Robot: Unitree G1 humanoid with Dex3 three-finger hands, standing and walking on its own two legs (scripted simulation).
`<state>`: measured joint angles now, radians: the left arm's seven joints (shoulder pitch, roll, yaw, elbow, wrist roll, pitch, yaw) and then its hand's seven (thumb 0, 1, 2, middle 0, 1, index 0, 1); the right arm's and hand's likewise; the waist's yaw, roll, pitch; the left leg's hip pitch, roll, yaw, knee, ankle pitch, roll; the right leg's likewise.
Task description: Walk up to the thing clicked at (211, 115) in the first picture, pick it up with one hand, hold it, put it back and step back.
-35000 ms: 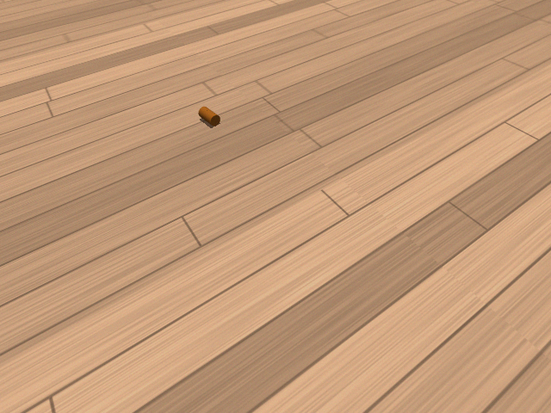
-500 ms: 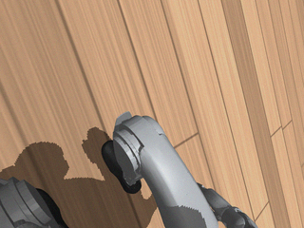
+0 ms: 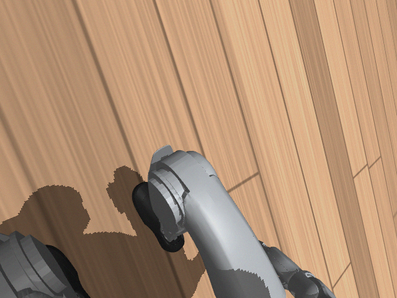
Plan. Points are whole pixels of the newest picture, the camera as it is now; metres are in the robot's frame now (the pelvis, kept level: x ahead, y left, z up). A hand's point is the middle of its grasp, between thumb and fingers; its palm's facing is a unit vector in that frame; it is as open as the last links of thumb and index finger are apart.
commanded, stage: settle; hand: left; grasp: from above
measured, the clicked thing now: out of the picture +0.51 +0.35 -0.28
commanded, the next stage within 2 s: lift in 0.84 s
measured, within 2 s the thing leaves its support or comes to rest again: leaves its support in 0.10 s
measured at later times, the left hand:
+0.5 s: hand out of the picture +0.51 +0.37 -0.18, palm faces -0.45 -0.12 -0.88, open 9.6 cm
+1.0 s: hand out of the picture +0.50 +0.37 -0.12, palm faces -0.45 -0.11 -0.89, open 9.5 cm
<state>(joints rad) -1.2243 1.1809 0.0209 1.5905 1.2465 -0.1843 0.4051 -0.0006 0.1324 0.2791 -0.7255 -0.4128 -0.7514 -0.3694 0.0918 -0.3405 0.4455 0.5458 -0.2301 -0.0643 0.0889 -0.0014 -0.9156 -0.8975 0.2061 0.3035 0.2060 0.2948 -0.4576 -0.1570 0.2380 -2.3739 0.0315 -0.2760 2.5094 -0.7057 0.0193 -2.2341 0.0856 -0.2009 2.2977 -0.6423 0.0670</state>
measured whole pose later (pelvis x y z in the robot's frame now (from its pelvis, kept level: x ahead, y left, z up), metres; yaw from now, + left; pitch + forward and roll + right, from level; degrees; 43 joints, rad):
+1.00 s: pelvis -0.01 -0.01 +0.02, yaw +5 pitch +35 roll -13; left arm -1.17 0.96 -0.01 1.23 1.19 -0.10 0.03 0.00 0.15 0.15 -0.82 -0.28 -0.84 -0.24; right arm 0.19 -0.32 0.23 0.49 -0.12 0.11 0.07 0.00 -0.91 -0.90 0.21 0.30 0.21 0.29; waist -0.34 -0.01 0.05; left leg -2.37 0.01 -0.18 2.37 -0.64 0.02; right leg -2.24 0.04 -0.13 2.24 -0.63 0.05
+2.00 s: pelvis +0.01 -0.01 +0.26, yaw +15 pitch +26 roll -4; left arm -0.52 0.55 -0.09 0.79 0.98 -0.06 0.00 0.00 0.10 0.33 -0.68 -0.53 -0.70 -0.50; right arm 0.19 -0.24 0.01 0.67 0.03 0.09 -0.05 0.01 -0.90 -0.89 0.21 0.30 0.21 0.29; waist -0.11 0.07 -0.18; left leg -1.48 0.02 -0.05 1.58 -0.55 0.01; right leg -1.43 0.01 -0.02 1.53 -0.55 0.03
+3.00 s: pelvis +0.08 +0.02 +0.43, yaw +15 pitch +9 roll -1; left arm -0.31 0.42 -0.20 0.75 1.01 -0.04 0.02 0.00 0.07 0.40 -0.65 -0.61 -0.67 -0.58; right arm 0.24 -0.25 -0.05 0.72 0.04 0.03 -0.06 0.01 -0.90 -0.89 0.21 0.30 0.21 0.29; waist -0.02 0.05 -0.09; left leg -0.55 0.01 0.02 0.76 -0.37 0.02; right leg -0.53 0.00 0.03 0.72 -0.35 0.03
